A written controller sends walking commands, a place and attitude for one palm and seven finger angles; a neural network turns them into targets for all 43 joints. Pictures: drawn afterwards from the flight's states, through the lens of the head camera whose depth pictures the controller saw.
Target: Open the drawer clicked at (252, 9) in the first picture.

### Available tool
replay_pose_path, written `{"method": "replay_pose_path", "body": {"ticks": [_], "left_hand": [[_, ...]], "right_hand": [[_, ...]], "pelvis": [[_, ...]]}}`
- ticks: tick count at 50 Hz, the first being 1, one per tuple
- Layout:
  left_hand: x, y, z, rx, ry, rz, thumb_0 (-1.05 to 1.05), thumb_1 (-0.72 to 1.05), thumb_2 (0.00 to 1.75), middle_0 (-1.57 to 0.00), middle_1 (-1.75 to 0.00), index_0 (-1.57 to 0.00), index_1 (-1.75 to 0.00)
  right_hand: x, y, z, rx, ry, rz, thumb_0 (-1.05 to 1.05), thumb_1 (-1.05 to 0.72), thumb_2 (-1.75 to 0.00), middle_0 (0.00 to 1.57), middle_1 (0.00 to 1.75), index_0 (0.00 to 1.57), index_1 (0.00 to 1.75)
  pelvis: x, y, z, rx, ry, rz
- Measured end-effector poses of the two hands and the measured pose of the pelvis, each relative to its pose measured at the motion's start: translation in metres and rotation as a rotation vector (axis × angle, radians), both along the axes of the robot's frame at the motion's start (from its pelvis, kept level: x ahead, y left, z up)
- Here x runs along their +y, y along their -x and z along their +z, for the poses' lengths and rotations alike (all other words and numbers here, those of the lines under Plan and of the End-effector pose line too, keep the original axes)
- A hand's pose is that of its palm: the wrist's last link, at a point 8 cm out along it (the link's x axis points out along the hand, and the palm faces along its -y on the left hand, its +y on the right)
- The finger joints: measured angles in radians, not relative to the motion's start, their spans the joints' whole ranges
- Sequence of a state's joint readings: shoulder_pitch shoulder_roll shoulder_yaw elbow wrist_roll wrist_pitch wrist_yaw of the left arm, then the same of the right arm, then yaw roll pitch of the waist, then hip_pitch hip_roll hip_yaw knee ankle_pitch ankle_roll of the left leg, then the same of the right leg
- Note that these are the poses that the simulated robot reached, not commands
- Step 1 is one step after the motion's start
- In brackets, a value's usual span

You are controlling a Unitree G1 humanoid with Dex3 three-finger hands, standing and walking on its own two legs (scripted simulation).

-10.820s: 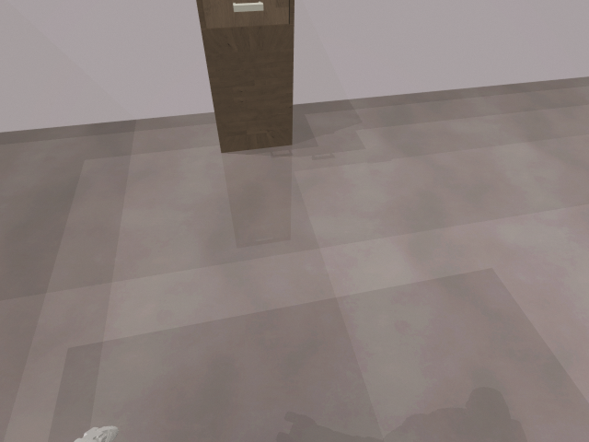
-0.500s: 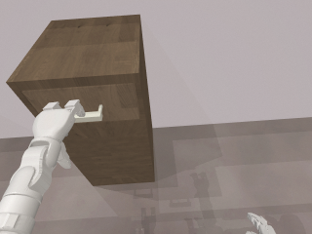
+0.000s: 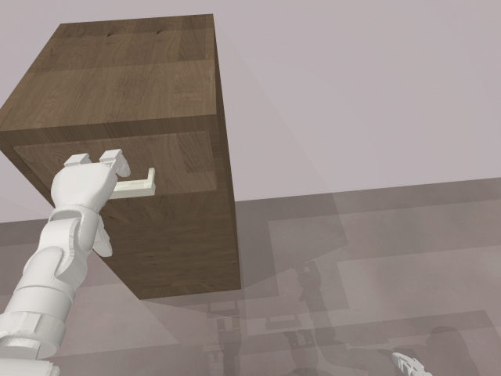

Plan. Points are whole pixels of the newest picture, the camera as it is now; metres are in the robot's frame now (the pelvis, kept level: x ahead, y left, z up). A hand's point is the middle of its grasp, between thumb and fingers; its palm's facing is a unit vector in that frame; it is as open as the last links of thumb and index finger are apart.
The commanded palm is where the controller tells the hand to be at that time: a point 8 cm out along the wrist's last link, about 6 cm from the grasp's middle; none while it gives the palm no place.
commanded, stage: move the hooked fingers above the handle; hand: left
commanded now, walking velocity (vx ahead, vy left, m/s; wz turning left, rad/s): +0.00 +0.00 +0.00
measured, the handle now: (124, 182) +0.47 +0.30 -0.01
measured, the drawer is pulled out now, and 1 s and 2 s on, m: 0.00 0.00 0.00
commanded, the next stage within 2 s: lower the fingers behind the handle in 1.12 s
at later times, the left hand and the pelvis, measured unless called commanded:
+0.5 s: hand (109, 188) +0.42 +0.29 +0.04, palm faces -0.05 -0.03 -1.00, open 13.8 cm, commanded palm +0.40 +0.29 +0.11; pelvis +0.00 +0.01 -0.01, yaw -1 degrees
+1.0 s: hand (106, 189) +0.41 +0.30 +0.05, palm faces -0.06 -0.03 -1.00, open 13.8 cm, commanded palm +0.40 +0.29 +0.11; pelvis +0.00 +0.01 -0.01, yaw -1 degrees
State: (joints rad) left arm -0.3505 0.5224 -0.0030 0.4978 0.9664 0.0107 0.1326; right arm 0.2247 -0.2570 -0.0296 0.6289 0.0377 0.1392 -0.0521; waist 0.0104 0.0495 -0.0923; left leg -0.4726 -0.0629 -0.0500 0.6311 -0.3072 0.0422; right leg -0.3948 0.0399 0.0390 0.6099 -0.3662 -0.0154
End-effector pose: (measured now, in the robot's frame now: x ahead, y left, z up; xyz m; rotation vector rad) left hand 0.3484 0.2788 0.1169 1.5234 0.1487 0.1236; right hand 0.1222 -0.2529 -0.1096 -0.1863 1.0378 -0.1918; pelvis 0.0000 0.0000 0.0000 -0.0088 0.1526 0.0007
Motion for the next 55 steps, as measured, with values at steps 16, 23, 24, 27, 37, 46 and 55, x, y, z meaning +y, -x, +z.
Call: {"method": "replay_pose_path", "body": {"ticks": [16, 23, 24, 27, 37, 46, 55], "left_hand": [[0.007, -0.039, -0.012, 0.026, -0.004, -0.037, 0.00, -0.49, 0.30, -0.32, -1.20, -0.32, -1.20], [0.012, -0.049, -0.017, 0.030, -0.012, -0.019, 0.00, -0.49, 0.30, -0.32, -1.20, -0.32, -1.20], [0.013, -0.050, -0.017, 0.032, -0.014, -0.018, 0.00, -0.48, 0.30, -0.32, -1.20, -0.32, -1.20], [0.011, -0.053, -0.019, 0.034, -0.011, -0.024, 0.00, -0.48, 0.30, -0.32, -1.20, -0.32, -1.20], [0.008, -0.053, -0.015, 0.010, -0.005, -0.018, 0.00, -0.48, 0.30, -0.32, -1.20, -0.32, -1.20], [0.017, -0.045, -0.016, 0.045, -0.013, 0.006, 0.00, -0.49, 0.30, -0.32, -1.20, -0.32, -1.20], [0.010, -0.053, -0.014, 0.018, -0.009, -0.027, 0.00, -0.49, 0.30, -0.32, -1.20, -0.32, -1.20]], "right_hand": [[-0.001, 0.048, -0.008, 0.114, 0.028, -0.062, 0.01, -0.91, -0.90, 0.20, 0.30, 0.20, 0.30], [-0.002, 0.075, -0.012, 0.178, 0.029, -0.103, 0.01, -0.91, -0.90, 0.20, 0.30, 0.20, 0.30], [-0.002, 0.079, -0.012, 0.185, 0.030, -0.108, 0.01, -0.91, -0.90, 0.20, 0.30, 0.20, 0.30], [-0.003, 0.086, -0.013, 0.204, 0.032, -0.119, 0.01, -0.91, -0.90, 0.20, 0.30, 0.20, 0.30], [-0.004, 0.087, -0.011, 0.192, 0.027, -0.133, 0.01, -0.91, -0.90, 0.20, 0.30, 0.20, 0.30], [-0.006, 0.065, -0.008, 0.140, 0.036, -0.102, 0.01, -0.91, -0.90, 0.20, 0.30, 0.20, 0.30], [-0.009, 0.053, -0.007, 0.126, 0.051, -0.079, 0.01, -0.91, -0.90, 0.20, 0.30, 0.21, 0.30]], "pelvis": [[0.010, 0.004, -0.006, 0.056, 0.011, -0.009], [0.012, 0.005, -0.007, 0.077, 0.015, -0.018], [0.012, 0.005, -0.007, 0.079, 0.015, -0.019], [0.013, 0.005, -0.008, 0.082, 0.017, -0.019], [0.012, 0.004, -0.006, 0.078, 0.016, -0.029], [0.009, 0.004, -0.006, 0.068, 0.016, -0.017], [0.007, 0.004, -0.008, 0.081, 0.018, -0.007]]}}
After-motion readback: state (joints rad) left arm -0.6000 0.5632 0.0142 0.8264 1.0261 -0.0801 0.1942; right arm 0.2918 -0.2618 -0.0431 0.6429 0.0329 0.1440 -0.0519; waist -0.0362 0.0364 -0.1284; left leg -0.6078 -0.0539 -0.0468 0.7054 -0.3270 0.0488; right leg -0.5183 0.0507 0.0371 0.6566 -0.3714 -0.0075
